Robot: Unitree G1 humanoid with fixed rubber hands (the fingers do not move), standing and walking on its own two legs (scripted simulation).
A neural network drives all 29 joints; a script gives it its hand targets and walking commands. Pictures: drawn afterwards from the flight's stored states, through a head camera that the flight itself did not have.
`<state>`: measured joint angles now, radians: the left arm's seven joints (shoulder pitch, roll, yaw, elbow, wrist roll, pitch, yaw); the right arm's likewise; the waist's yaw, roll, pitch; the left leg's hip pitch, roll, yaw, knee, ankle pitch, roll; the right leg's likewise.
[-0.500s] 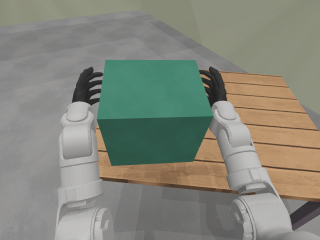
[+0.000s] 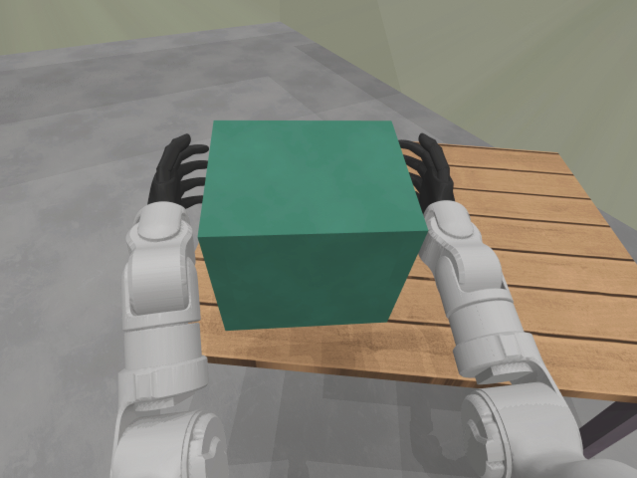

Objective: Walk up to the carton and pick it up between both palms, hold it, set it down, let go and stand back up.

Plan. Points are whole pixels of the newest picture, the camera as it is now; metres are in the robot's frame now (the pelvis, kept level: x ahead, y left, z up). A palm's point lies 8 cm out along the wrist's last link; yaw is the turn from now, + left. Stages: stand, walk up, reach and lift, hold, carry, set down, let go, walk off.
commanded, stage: hold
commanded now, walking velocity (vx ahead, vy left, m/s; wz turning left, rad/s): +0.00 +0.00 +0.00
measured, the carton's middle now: (306, 228) +0.37 +0.00 +0.14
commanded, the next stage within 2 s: none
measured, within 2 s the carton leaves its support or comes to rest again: neither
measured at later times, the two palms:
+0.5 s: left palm (161, 208) +0.35 +0.16 +0.20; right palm (428, 200) +0.36 -0.15 +0.19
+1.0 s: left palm (165, 211) +0.35 +0.16 +0.19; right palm (429, 202) +0.36 -0.15 +0.19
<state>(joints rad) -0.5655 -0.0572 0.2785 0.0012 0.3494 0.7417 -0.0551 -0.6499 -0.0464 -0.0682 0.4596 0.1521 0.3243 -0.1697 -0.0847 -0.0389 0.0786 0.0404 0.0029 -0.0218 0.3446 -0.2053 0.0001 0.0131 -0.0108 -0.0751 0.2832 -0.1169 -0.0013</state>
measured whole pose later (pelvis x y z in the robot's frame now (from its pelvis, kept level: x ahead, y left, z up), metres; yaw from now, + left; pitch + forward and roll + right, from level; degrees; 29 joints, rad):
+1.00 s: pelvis -0.01 -0.01 +0.00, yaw +1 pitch -10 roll +0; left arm -0.59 -0.05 0.31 0.05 0.35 0.73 -0.07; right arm -0.67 -0.02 -0.09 0.50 0.12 0.32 -0.16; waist -0.08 -0.06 0.08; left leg 0.04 0.00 -0.02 0.33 -0.19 0.00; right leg 0.01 -0.01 -0.08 0.29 -0.11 -0.01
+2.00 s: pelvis -0.01 +0.00 +0.00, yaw +1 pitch -12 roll +0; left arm -0.56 -0.06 0.31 0.00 0.37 0.75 -0.09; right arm -0.63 -0.02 -0.07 0.45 0.14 0.34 -0.18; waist -0.09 -0.06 0.10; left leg 0.06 0.00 -0.02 0.33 -0.19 0.00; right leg 0.04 -0.01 -0.08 0.28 -0.12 0.00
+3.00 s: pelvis +0.00 +0.00 +0.00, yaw +2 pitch -11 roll -1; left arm -0.53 -0.05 0.28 -0.03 0.35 0.74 -0.07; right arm -0.61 -0.03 -0.05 0.43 0.16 0.31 -0.18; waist -0.10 -0.06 0.09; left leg 0.05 0.00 -0.02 0.34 -0.20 0.00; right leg 0.04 -0.02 -0.09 0.28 -0.13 0.00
